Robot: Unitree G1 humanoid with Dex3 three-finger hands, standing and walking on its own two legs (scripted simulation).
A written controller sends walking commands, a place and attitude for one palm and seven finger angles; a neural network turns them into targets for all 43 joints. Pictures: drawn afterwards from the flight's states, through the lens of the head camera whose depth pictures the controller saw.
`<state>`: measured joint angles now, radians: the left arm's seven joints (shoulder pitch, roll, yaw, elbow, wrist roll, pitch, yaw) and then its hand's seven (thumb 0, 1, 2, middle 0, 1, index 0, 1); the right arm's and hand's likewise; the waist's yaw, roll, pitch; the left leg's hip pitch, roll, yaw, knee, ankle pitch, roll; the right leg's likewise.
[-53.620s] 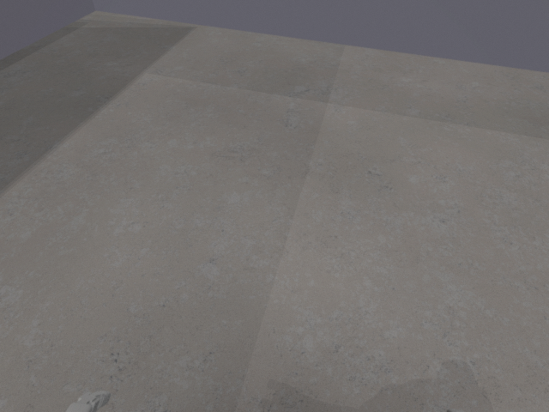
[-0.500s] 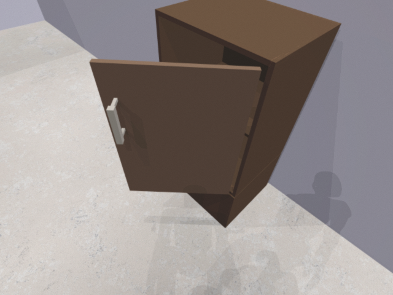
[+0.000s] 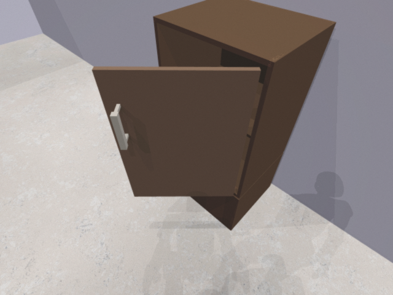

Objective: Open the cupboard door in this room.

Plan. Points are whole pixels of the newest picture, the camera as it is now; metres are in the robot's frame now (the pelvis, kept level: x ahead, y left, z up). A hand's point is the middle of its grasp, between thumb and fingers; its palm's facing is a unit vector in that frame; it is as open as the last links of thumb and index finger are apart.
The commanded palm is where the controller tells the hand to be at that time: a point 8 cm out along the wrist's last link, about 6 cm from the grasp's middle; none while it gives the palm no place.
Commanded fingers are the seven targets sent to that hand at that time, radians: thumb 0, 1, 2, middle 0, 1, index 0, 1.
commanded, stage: look again from close up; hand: left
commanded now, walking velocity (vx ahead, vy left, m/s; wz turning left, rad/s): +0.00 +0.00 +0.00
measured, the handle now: (121, 127) +0.55 +0.26 +0.01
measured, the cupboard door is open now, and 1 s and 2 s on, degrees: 44 44 44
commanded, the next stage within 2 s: raise the hand with hooked fingers in 0.22 s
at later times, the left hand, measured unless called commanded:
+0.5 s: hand (96, 267) +0.18 +0.22 -0.03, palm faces +0.26 -0.95 -0.15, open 7.5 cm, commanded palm +0.10 +0.25 -0.06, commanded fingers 0.00 0.67 0.80 -0.22 -0.45 -0.22 -0.45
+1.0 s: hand (102, 278) +0.16 +0.19 -0.02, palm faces -0.03 -0.99 -0.10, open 10.2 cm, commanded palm +0.13 +0.27 -0.03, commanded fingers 0.00 0.08 0.55 -0.26 -0.82 -0.26 -0.82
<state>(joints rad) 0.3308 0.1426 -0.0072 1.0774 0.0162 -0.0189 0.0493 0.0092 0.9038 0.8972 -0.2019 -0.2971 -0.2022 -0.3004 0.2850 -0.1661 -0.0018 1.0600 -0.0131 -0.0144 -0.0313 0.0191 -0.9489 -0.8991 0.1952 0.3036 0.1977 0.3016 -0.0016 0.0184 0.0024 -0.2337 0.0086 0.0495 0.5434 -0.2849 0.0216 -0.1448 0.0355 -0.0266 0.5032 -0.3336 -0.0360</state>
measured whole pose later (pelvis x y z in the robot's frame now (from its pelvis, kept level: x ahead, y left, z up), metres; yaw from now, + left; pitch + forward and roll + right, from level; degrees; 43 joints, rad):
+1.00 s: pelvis -0.06 -0.02 -0.09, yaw +3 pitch +13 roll -3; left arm 0.28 0.31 0.21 0.06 -0.32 -0.43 -0.39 0.01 0.30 0.64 -0.24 -0.68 -0.24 -0.68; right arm 0.17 -0.20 0.05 0.57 0.04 -0.19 -0.07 0.02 -0.91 -0.90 0.20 0.30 0.20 0.30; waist 0.03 0.04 -0.12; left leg -0.95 0.04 -0.06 1.19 -0.46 -0.01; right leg -0.82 0.05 -0.15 1.15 -0.55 -0.08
